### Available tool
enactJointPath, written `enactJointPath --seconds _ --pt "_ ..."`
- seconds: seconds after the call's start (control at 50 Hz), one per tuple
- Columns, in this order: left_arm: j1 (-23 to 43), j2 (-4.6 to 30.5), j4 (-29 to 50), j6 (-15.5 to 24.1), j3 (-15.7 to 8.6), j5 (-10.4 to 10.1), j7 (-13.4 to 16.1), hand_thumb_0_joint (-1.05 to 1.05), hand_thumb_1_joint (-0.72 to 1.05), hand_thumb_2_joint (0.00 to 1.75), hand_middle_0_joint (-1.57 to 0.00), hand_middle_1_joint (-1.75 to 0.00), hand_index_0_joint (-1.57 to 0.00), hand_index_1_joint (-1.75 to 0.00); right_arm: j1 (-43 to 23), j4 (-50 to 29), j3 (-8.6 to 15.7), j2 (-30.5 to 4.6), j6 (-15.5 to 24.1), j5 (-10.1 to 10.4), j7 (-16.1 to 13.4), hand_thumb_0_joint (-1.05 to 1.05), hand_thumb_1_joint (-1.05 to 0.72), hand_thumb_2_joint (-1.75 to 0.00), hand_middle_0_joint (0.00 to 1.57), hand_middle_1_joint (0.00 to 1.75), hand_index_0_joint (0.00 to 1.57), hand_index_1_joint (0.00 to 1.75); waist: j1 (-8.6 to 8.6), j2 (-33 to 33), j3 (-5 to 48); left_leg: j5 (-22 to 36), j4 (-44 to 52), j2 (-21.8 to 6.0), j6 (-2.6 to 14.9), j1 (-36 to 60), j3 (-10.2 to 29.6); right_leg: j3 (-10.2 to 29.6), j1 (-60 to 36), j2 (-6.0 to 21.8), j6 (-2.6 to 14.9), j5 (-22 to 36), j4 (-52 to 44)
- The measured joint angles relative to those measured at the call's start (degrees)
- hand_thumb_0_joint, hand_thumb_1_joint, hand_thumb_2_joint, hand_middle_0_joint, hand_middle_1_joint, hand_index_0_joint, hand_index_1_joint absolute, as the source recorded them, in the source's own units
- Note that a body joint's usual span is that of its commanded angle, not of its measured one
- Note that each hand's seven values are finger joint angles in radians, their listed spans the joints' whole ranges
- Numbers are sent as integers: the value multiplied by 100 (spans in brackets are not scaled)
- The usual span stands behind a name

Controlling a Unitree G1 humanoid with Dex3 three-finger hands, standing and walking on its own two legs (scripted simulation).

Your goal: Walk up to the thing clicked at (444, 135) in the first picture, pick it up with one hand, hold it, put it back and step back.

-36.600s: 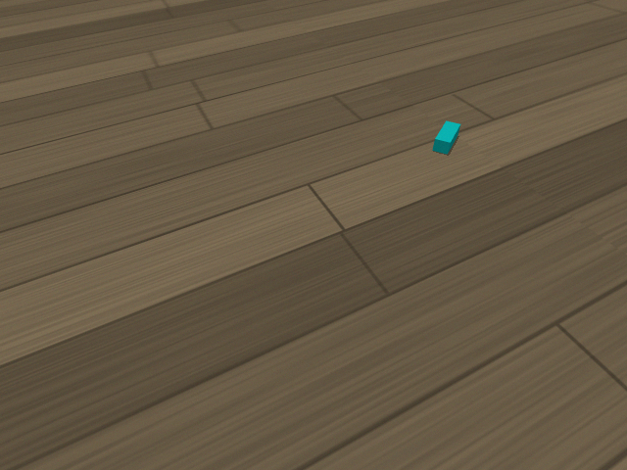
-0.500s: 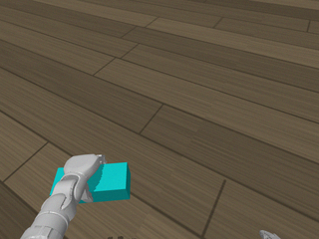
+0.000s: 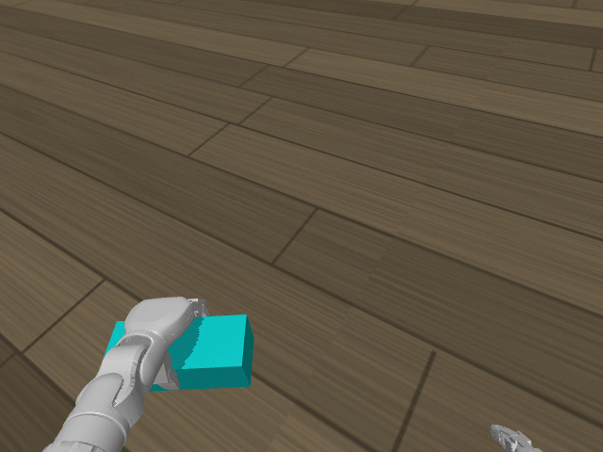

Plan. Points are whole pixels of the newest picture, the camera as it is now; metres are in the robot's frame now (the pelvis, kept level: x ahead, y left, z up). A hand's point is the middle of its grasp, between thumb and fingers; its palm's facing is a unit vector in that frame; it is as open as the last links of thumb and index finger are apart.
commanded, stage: hold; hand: left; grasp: from above
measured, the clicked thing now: (182, 353) +0.32 +0.22 -0.08
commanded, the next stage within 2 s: crouch in 1.28 s
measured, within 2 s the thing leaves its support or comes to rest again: neither
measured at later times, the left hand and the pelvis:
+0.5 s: hand (170, 363) +0.28 +0.21 -0.02, palm faces -0.43 -0.03 -0.90, open 11.0 cm; pelvis -0.02 -0.01 +0.01, yaw +0 degrees
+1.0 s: hand (170, 362) +0.27 +0.20 -0.01, palm faces -0.43 -0.04 -0.90, open 11.1 cm; pelvis -0.02 -0.01 +0.01, yaw +0 degrees
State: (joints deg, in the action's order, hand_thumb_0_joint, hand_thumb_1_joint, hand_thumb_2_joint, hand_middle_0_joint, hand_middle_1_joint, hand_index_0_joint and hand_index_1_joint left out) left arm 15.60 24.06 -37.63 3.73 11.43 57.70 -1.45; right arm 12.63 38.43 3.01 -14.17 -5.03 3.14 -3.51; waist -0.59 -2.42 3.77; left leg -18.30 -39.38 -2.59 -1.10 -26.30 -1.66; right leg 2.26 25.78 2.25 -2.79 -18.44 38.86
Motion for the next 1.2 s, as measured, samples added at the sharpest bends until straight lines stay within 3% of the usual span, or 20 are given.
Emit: enactJointPath --seconds 0.88,1.2 --pt "-342 23 613 23 64 -155 -347 -1 -13 58 -58 -66 -59 -64 -267 -82 -163 4 65 64 -136 1 -92 -90 20 30 20 30 115 -68 -261 441 680 7 -46 714 -48 37 -601 -8 55 350 -481" --pt "-327 0 546 73 36 -120 -269 -1 -14 59 -57 -69 -59 -66 -282 -66 -149 0 11 65 -155 1 -92 -90 20 30 20 30 121 -50 -312 479 855 0 -57 849 -39 20 -735 -15 66 381 -649"
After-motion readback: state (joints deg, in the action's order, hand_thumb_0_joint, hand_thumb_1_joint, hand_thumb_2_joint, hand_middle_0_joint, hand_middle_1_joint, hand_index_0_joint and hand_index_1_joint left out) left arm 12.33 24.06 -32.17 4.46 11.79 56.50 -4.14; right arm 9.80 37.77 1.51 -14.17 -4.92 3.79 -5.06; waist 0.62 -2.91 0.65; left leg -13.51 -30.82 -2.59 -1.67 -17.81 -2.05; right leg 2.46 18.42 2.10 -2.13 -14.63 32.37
